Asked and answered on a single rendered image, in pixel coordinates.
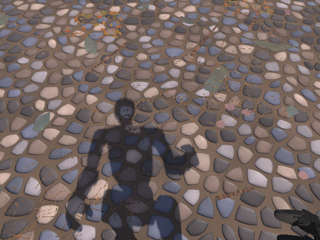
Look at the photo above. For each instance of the robot right hand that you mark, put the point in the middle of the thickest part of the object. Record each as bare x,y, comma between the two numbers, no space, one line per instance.
305,220

